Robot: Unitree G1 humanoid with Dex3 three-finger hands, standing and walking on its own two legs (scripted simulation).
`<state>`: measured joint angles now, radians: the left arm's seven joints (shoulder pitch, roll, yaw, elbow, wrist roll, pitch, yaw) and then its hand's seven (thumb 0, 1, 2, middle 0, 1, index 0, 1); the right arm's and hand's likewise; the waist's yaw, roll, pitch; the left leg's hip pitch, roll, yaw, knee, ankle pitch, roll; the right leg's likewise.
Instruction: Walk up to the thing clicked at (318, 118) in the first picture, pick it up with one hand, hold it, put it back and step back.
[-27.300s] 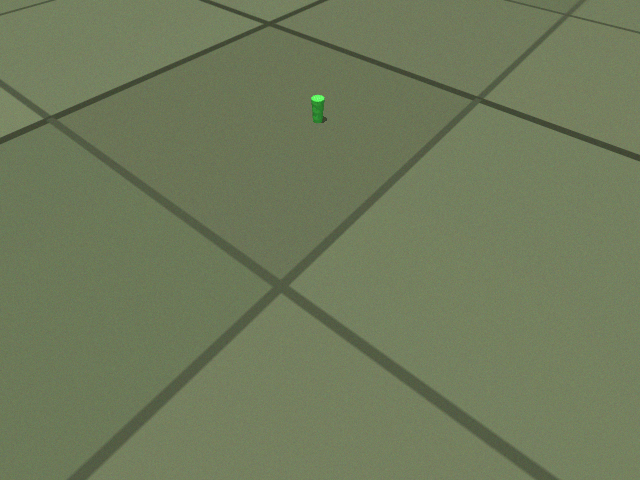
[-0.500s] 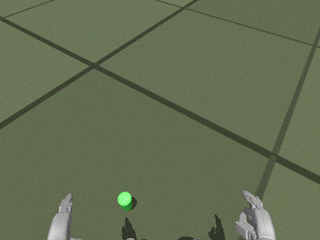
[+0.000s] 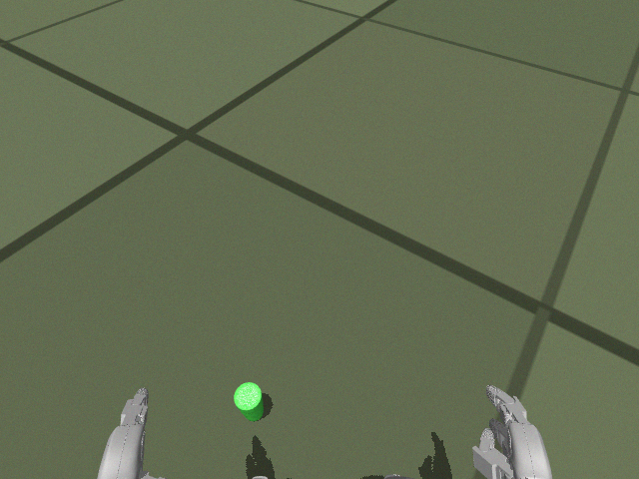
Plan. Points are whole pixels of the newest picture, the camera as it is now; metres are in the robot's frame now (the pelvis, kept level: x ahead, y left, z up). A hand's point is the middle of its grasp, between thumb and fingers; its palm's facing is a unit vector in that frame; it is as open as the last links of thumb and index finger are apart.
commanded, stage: home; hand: left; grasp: from the side
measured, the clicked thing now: (251, 404) +0.41 +0.19 -0.65
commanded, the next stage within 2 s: stand in 0.76 s
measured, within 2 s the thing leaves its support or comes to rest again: neither
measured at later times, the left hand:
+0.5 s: hand (174, 464) +0.16 +0.18 -0.06, palm faces +0.10 -0.95 -0.28, open 17.5 cm
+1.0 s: hand (172, 462) +0.17 +0.19 -0.06, palm faces +0.10 -0.95 -0.29, open 16.7 cm
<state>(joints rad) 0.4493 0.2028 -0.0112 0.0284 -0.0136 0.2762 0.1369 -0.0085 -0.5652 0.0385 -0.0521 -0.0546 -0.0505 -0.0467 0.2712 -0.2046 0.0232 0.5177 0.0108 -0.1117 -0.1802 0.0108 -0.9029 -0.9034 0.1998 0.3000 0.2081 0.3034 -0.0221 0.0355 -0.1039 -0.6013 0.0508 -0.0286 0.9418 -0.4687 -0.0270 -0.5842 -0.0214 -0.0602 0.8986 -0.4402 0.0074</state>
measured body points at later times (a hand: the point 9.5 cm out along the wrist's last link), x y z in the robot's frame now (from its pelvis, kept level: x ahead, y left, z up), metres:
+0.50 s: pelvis +0.00 +0.00 +0.00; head +0.02 +0.00 +0.45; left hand +0.16 +0.23 -0.04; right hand +0.16 -0.24 -0.07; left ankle +0.00 +0.13 -0.69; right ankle +0.01 -0.13 -0.69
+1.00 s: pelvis +0.00 +0.01 +0.00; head +0.02 +0.01 +0.45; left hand +0.16 +0.24 -0.04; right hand +0.16 -0.23 -0.07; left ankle +0.00 +0.13 -0.69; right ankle +0.01 -0.13 -0.69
